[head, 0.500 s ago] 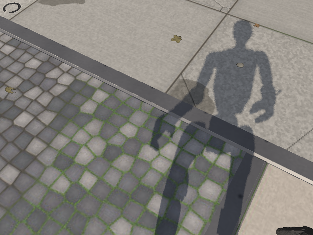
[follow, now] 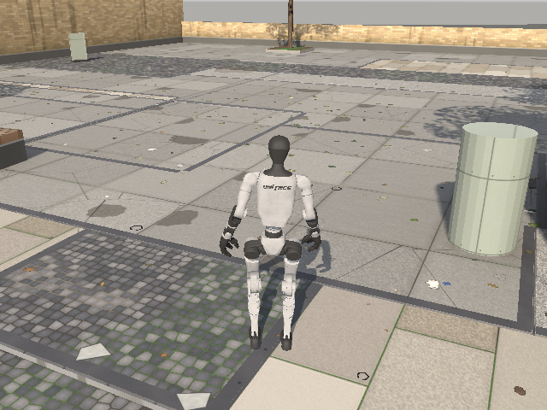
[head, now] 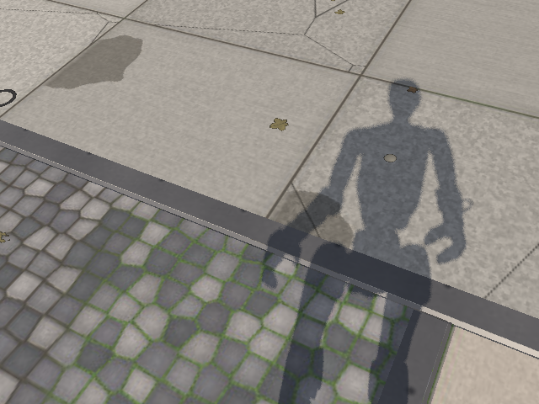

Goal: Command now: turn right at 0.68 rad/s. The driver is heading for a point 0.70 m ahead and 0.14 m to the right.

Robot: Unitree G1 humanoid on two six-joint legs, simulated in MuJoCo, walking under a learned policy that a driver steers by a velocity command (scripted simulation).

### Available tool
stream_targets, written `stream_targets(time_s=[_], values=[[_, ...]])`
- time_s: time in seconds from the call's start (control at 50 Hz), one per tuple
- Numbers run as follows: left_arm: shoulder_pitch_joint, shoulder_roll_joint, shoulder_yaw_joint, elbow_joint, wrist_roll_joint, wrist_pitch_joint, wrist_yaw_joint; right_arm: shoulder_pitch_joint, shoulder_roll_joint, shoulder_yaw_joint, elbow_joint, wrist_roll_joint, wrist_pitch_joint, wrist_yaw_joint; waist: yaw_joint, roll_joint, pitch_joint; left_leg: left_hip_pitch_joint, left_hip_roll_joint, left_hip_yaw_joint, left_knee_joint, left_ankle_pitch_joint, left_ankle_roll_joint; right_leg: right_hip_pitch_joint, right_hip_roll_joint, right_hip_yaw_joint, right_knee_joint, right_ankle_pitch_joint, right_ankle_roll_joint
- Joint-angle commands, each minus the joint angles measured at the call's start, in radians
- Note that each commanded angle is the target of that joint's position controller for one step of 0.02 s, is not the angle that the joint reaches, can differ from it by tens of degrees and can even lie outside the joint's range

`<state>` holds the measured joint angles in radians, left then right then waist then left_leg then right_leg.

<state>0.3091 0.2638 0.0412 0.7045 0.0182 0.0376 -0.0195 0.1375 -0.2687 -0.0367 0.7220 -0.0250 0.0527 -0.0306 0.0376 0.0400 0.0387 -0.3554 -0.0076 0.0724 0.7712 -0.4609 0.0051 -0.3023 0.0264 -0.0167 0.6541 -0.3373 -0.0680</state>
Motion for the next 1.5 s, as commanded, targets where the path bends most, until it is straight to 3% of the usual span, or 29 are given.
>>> stream_targets(time_s=[0.02,0.08,0.16,0.22,0.32,0.4,0.42,0.44,0.46,0.5,0.56,0.68,0.78,0.84,0.86,0.88,0.9,0.92,0.96,1.06,1.2,1.26,1.3,1.32,1.34,1.36,1.38,1.42,1.5], values=[[0.117,0.247,0.081,-0.048,-0.005,-0.01,0.02,-0.053,-0.077,-0.019,-0.112,-0.003,-0.009,-0.006,0.007,-0.189,-0.006,-0.313,-0.031,-0.143,0.351,-0.112,-0.022,0.167,-0.336,0.559,-0.352,0.437,-0.252],[-0.042,0.177,0.069,-0.092,-0.02,0.007,0.026,-0.028,-0.105,-0.027,-0.085,-0.008,-0.022,0.01,-0.042,-0.139,-0.048,-0.277,-0.011,-0.134,0.319,0.085,-0.038,0.178,-0.178,0.394,-0.319,0.45,-0.157],[0.042,0.201,0.086,-0.075,-0.023,0.004,0.022,-0.032,-0.095,-0.016,-0.09,-0.01,-0.018,0.023,-0.003,-0.1,-0.135,-0.282,-0.016,-0.142,0.238,0.119,-0.064,0.258,-0.143,0.435,-0.325,0.254,-0.151],[0.058,0.217,0.091,-0.08,-0.005,0.0,0.008,-0.096,-0.122,-0.019,-0.105,-0.021,-0.028,0.038,0.036,-0.186,-0.073,-0.322,-0.022,-0.153,0.115,0.115,-0.072,0.229,-0.141,0.584,-0.441,-0.329,-0.175],[0.039,0.245,0.099,-0.081,-0.001,-0.028,0.001,-0.175,-0.119,-0.009,-0.128,-0.007,-0.073,0.044,0.05,-0.162,-0.025,-0.251,-0.039,-0.164,-0.072,0.137,-0.075,0.15,-0.11,0.628,-0.394,-0.261,-0.17],[-0.142,0.225,0.09,-0.131,0.0,-0.033,-0.014,-0.013,-0.126,-0.012,-0.101,0.034,-0.094,0.023,-0.08,-0.143,-0.026,0.23,-0.054,-0.15,-0.294,0.2,-0.037,-0.208,-0.039,0.607,-0.321,-0.222,-0.103],[-0.163,0.192,0.08,-0.134,-0.001,-0.039,-0.012,0.094,-0.162,-0.025,-0.076,0.032,-0.103,0.007,-0.139,-0.081,-0.041,0.447,-0.018,-0.147,-0.344,0.217,-0.024,-0.361,0.014,0.547,-0.218,-0.26,-0.059],[-0.14,0.122,0.06,-0.137,-0.015,-0.057,-0.007,0.197,-0.244,-0.047,-0.064,0.012,-0.115,-0.011,-0.172,0.071,-0.106,0.61,0.167,-0.32,-0.418,0.028,0.007,-0.48,0.099,0.398,0.027,-0.319,-0.013],[-0.157,0.062,0.036,-0.181,-0.031,-0.068,-0.006,0.222,-0.34,-0.063,-0.085,-0.017,-0.114,-0.016,-0.169,0.216,-0.16,0.628,0.427,-0.758,-0.591,-0.387,0.07,-0.597,0.178,0.228,0.303,-0.271,0.01],[-0.2,0.164,0.048,-0.18,0.008,-0.058,-0.009,0.11,-0.235,-0.047,-0.097,-0.022,-0.116,-0.002,-0.103,0.033,-0.061,0.443,0.416,-0.714,-0.573,-0.367,0.103,-0.635,0.004,0.165,0.5,-0.032,0.012],[-0.162,0.146,0.045,-0.147,0.032,-0.046,-0.062,0.156,-0.17,-0.023,-0.069,-0.011,-0.135,0.008,-0.084,0.068,-0.029,0.344,0.262,-0.392,-0.603,-0.109,0.073,-0.575,-0.041,0.125,0.564,0.099,0.033],[-0.312,0.115,0.019,-0.184,0.03,-0.054,-0.066,0.309,-0.132,-0.021,0.021,-0.008,-0.172,0.039,-0.109,0.044,0.082,0.328,0.229,-0.23,-0.679,0.091,0.133,-0.66,-0.003,0.16,0.45,0.206,0.037],[-0.458,0.069,-0.023,-0.228,0.023,-0.078,-0.086,0.351,-0.168,-0.026,0.088,0.008,-0.163,0.038,-0.114,0.081,0.1,0.26,0.223,-0.156,-0.739,0.554,0.154,-0.312,-0.048,-0.064,0.054,0.214,0.014],[-0.192,0.134,0.005,-0.154,0.018,-0.091,-0.038,0.359,-0.251,-0.043,0.132,0.008,-0.154,0.033,0.04,0.112,-0.078,0.303,0.234,-0.114,-0.361,1.232,0.141,0.088,0.061,-0.071,-0.037,0.054,-0.028],[0.03,0.179,0.028,-0.088,0.026,-0.1,-0.014,0.315,-0.256,-0.044,0.126,0.018,-0.155,0.033,0.166,0.097,-0.187,0.143,0.193,-0.089,-0.091,1.107,0.123,0.394,0.013,-0.012,-0.083,0.109,-0.038],[0.196,0.278,0.056,-0.056,0.053,-0.105,0.012,0.323,-0.154,-0.021,0.09,0.011,-0.16,0.039,0.201,-0.059,-0.355,-0.093,0.108,-0.076,0.277,0.538,0.124,0.671,-0.258,0.269,-0.111,-0.26,-0.04],[0.21,0.345,0.069,-0.064,0.064,-0.109,0.02,0.374,-0.04,-0.002,0.033,0.049,-0.162,0.049,0.133,-0.293,-0.507,-0.328,-0.005,-0.158,0.568,-0.027,0.123,0.777,-0.5,0.755,-0.303,-0.604,-0.074],[0.143,0.278,0.058,-0.053,0.051,-0.105,0.021,0.256,-0.135,-0.027,0.033,0.043,-0.149,0.047,0.13,-0.165,-0.355,-0.405,0.027,-0.188,0.632,0.093,0.134,0.613,-0.46,0.762,-0.393,-0.569,-0.053],[0.015,0.158,0.029,-0.03,0.04,-0.114,0.015,0.217,-0.098,-0.022,0.039,0.031,-0.136,0.06,0.036,-0.11,-0.104,-0.394,0.106,-0.157,0.545,0.228,0.118,0.355,-0.37,0.434,-0.399,-0.192,-0.042],[0.03,0.046,0.004,0.049,-0.004,-0.151,0.011,0.144,-0.023,-0.018,0.034,0.001,-0.064,0.091,-0.047,-0.132,0.061,-0.439,0.148,-0.117,0.522,0.29,0.085,0.198,-0.27,0.034,-0.502,0.186,0.011],[0.043,0.103,0.01,0.109,0.002,-0.172,0.034,-0.109,-0.023,0.016,-0.076,-0.004,-0.072,0.13,-0.078,-0.056,0.147,-0.266,0.045,0.093,0.031,0.546,0.142,0.193,-0.207,-0.278,-0.548,0.871,0.039],[0.048,0.213,0.03,0.11,-0.005,-0.153,0.059,0.149,-0.076,0.001,0.016,-0.02,-0.087,0.115,-0.195,-0.107,-0.031,0.105,-0.104,0.111,-0.087,0.513,0.163,0.261,-0.24,-0.242,-0.167,1.364,0.04],[-0.003,0.215,0.033,0.103,-0.012,-0.133,0.049,0.445,-0.15,-0.038,0.125,-0.027,-0.093,0.074,-0.309,-0.078,-0.173,0.44,-0.071,-0.013,-0.244,0.631,0.207,0.168,-0.167,-0.23,0.385,0.944,0.036],[0.084,0.084,0.009,0.077,-0.002,-0.133,0.037,0.355,-0.264,-0.066,0.117,-0.023,-0.09,0.053,-0.158,0.209,-0.179,0.652,0.151,-0.232,-0.097,1.292,0.235,-0.143,0.01,-0.191,0.819,-0.243,0.073],[0.247,0.068,-0.013,0.045,-0.059,-0.126,0.045,0.332,-0.319,-0.081,0.068,-0.021,-0.097,0.054,-0.1,0.173,-0.522,0.928,0.415,-0.619,-0.108,1.516,0.454,-0.336,0.018,0.057,1.081,-0.282,0.069],[0.141,0.131,-0.009,0.05,-0.031,-0.124,0.054,0.28,-0.265,-0.083,0.025,0.011,-0.083,0.042,-0.145,-0.019,-0.52,0.776,0.369,-0.637,-0.25,1.245,0.437,-0.323,-0.018,0.086,1.041,-0.12,0.068],[0.107,0.122,-0.011,0.042,-0.022,-0.122,0.05,0.199,-0.209,-0.063,0.037,0.02,-0.078,0.03,-0.075,-0.055,-0.3,0.541,0.334,-0.552,-0.336,1.038,0.399,-0.328,-0.061,0.062,0.939,-0.056,0.069],[0.056,0.106,-0.014,0.053,0.017,-0.096,0.044,0.128,-0.12,-0.033,0.038,0.019,-0.093,0.024,-0.023,-0.136,-0.095,0.222,0.268,-0.429,-0.415,1.023,0.335,-0.244,-0.106,0.063,0.78,-0.047,0.071],[0.061,0.046,-0.02,0.061,0.008,-0.044,0.04,0.146,-0.122,-0.027,0.082,0.006,-0.128,0.039,0.013,-0.099,-0.106,0.053,0.196,-0.244,-0.474,1.185,0.299,-0.099,-0.111,0.039,0.53,-0.011,0.083]])
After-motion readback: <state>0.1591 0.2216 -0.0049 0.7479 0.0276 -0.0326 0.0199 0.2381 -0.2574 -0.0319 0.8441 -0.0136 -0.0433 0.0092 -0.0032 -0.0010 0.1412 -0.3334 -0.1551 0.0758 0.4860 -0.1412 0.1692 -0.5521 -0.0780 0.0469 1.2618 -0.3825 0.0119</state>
